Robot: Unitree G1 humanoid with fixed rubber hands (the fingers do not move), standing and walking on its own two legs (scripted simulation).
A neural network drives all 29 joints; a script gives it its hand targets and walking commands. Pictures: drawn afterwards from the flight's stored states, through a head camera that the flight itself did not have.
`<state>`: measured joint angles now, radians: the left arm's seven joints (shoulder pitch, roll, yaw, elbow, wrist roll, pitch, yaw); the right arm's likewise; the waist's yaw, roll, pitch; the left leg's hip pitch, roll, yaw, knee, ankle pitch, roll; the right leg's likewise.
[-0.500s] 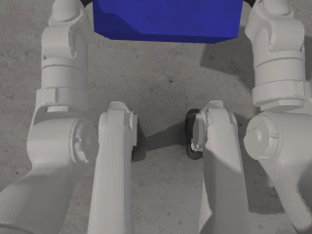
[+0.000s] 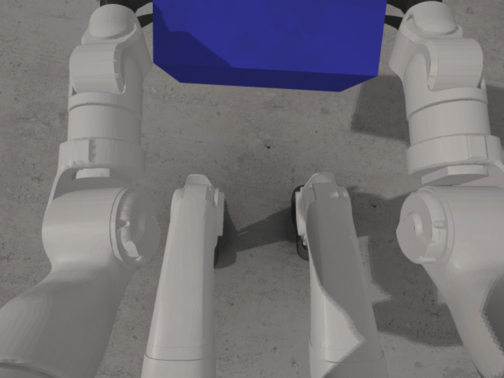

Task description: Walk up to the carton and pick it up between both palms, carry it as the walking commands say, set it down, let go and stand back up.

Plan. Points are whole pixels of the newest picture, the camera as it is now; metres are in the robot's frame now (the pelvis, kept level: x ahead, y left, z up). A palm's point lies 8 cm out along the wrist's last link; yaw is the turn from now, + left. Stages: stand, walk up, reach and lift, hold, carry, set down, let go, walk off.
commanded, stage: reach and lift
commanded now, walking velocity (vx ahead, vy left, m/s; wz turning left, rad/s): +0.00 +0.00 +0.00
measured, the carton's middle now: (266, 19) +0.57 +0.00 -0.11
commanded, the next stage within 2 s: none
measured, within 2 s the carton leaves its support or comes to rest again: neither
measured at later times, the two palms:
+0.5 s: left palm (112, 3) +0.52 +0.16 +0.01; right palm (455, 23) +0.51 -0.18 +0.01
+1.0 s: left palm out of the picture +0.50 +0.19 +0.14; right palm out of the picture +0.48 -0.16 +0.13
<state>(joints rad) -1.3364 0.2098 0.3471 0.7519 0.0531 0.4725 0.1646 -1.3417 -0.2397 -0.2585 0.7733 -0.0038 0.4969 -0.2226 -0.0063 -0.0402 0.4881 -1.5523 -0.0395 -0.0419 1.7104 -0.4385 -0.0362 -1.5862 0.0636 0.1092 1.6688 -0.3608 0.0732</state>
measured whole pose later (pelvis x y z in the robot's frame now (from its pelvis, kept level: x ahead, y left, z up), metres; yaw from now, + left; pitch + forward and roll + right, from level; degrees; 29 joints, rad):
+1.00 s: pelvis +0.07 +0.01 +0.12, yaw +2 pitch +23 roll -3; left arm -0.89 0.06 0.40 0.93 0.17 0.41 0.11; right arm -0.80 -0.03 -0.46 0.84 -0.22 0.43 -0.08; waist -0.03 0.06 -0.21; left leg -1.30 -0.06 -0.11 1.31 -0.41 -0.02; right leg -1.28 0.02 0.05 1.23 -0.36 0.06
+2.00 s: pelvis +0.15 +0.00 +0.25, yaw +4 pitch +5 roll -1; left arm -0.24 -0.01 0.29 0.39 0.16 0.48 -0.02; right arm -0.22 0.13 -0.23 0.37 -0.19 0.52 -0.06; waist -0.01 0.00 -0.09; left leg -0.40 -0.02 -0.16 0.56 -0.25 -0.04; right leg -0.39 0.02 0.06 0.51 -0.20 0.03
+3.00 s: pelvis +0.21 -0.01 +0.27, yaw +2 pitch -6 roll -1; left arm -0.16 -0.06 0.25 0.20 0.23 0.73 -0.08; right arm -0.10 0.12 -0.19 0.20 -0.24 0.75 0.00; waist 0.03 -0.01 -0.02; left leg 0.05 0.02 -0.14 0.27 -0.22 -0.03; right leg 0.04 0.03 0.08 0.24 -0.17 0.01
